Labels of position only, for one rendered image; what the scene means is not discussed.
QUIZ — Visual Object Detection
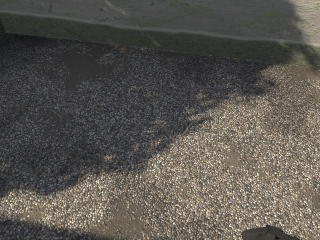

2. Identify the right robot hand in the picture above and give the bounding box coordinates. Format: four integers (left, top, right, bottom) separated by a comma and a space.
241, 225, 302, 240

